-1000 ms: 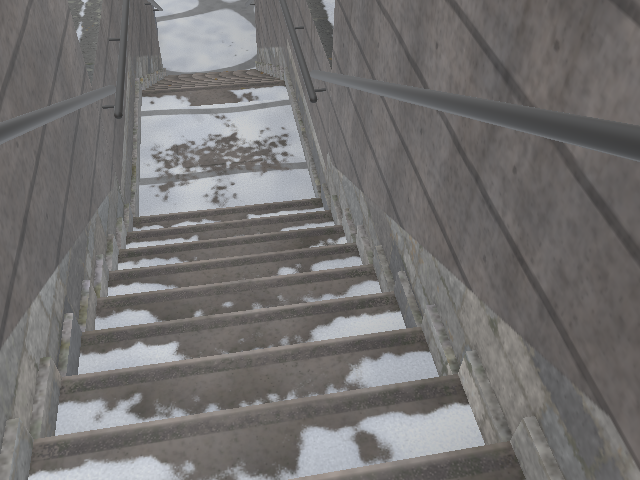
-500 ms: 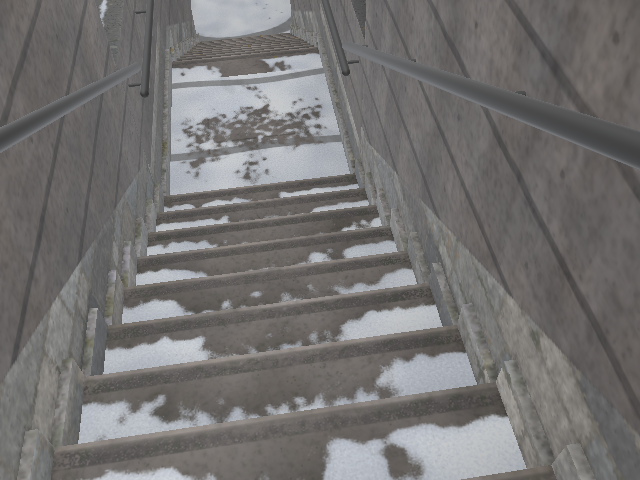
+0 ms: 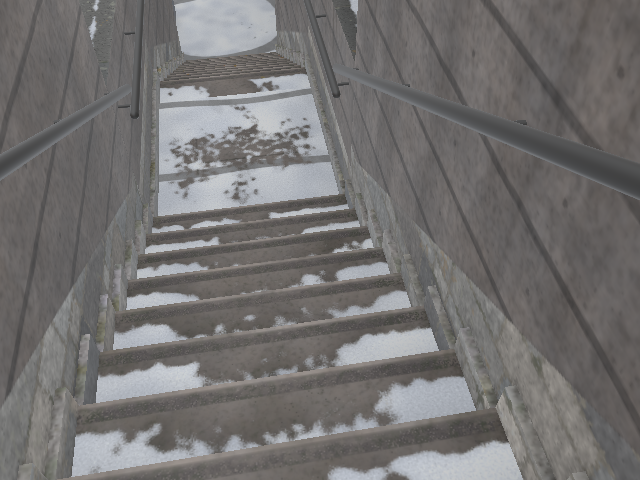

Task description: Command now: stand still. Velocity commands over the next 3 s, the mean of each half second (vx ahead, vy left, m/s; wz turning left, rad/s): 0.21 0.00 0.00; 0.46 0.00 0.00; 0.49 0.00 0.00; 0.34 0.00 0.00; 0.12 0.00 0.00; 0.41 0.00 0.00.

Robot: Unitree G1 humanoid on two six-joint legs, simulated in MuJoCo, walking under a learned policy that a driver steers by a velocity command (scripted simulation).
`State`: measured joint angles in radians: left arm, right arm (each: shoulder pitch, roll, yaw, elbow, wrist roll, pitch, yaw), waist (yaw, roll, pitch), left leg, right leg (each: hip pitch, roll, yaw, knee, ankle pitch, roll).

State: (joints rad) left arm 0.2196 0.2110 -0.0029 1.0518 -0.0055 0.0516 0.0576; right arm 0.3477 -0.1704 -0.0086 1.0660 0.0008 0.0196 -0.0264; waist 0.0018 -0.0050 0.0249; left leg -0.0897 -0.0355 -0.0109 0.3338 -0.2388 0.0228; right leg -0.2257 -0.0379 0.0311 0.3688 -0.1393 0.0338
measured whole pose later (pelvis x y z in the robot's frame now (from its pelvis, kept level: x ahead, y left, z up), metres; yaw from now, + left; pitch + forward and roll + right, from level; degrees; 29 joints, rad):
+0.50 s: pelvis +0.08 -0.02 +0.00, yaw +1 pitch +2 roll +0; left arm 0.45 0.21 0.02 1.07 -0.01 -0.08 0.00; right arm 0.33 -0.25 -0.06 0.91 0.02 -0.04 -0.02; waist 0.03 0.05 -0.02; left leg -0.49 0.01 -0.05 1.07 -0.29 0.06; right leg -0.14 0.04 -0.04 0.40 -0.29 -0.05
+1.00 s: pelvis +0.31 +0.07 -0.20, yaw +1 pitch +1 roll +1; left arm 0.35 0.22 0.04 0.98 -0.07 -0.09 0.04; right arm 0.41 -0.18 -0.04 1.00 0.00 -0.08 0.04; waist -0.01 -0.01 -0.04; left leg -0.36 -0.05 0.06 0.80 -0.47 0.06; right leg -0.67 -0.01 0.16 1.84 -0.51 -0.05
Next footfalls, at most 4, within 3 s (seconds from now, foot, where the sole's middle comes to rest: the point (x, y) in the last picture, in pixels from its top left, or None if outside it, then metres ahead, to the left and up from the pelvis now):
0.86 left None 0.32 0.16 -0.94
1.34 right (364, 471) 0.65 -0.08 -1.10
1.88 left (275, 409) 0.89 0.18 -1.26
2.24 right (356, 391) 0.95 -0.07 -1.25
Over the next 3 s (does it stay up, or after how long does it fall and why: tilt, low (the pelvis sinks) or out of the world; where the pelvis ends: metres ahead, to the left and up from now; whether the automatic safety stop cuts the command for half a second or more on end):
stays up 1.10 0.02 -0.61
